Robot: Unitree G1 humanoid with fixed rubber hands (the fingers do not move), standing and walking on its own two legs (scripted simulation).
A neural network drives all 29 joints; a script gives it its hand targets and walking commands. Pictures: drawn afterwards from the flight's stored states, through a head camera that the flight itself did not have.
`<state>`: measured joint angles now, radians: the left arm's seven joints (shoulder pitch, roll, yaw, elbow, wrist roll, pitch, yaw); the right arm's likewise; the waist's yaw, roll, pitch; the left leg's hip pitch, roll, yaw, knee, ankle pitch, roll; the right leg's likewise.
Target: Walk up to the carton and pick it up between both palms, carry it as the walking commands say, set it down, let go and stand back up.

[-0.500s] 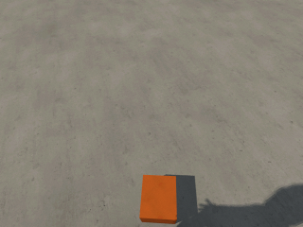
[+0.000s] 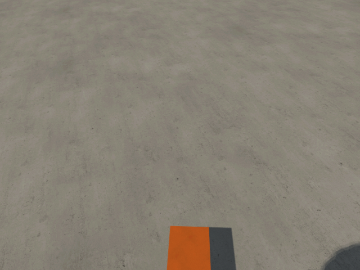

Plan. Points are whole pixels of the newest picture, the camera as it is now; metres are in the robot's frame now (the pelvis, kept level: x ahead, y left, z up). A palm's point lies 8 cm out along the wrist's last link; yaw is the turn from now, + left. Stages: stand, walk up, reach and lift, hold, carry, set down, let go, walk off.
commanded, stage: walk up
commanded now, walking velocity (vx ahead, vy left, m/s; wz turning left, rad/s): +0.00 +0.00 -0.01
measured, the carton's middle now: (189, 256) +0.37 +0.01 -0.70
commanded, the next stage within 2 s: stand in 0.18 s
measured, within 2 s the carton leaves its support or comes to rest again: neither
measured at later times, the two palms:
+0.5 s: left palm out of the picture +0.01 +0.22 -0.14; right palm out of the picture +0.01 -0.24 -0.15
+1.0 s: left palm out of the picture +0.18 +0.23 -0.13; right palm out of the picture +0.18 -0.24 -0.13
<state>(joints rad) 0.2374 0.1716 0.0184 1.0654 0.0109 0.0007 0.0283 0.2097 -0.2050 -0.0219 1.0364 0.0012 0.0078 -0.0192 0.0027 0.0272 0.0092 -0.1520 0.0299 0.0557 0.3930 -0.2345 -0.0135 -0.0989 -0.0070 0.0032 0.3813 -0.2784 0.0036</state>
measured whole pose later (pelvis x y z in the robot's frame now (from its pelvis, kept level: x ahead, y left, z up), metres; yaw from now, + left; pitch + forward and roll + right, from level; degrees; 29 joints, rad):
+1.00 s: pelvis -0.01 +0.00 -0.02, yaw +1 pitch +12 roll +0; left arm -0.07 0.23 0.00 0.63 -0.05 0.54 0.03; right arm -0.07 -0.23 -0.02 0.63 0.04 0.52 -0.03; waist -0.03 0.00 -0.06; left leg -0.54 0.02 -0.01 0.65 -0.32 -0.02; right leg -0.48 -0.01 -0.02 0.65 -0.37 0.00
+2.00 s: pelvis -0.12 +0.02 -0.12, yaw -3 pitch +33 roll +0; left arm -0.98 0.24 0.25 0.90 -0.03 0.21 0.04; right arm -0.98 -0.18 -0.25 0.85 0.00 0.22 -0.06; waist -0.01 0.01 0.08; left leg -1.36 -0.02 -0.03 1.10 -0.31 -0.01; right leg -1.34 0.01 0.06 1.12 -0.35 0.05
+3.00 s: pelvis -0.16 +0.03 -0.29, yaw -5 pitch +40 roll -1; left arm -1.29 0.33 0.20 0.84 -0.09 0.18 0.09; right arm -1.28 -0.31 -0.15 0.79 0.14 0.19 -0.13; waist 0.02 -0.01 0.25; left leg -2.02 -0.05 -0.06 1.78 -0.46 -0.05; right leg -2.00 0.06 0.08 1.79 -0.49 0.08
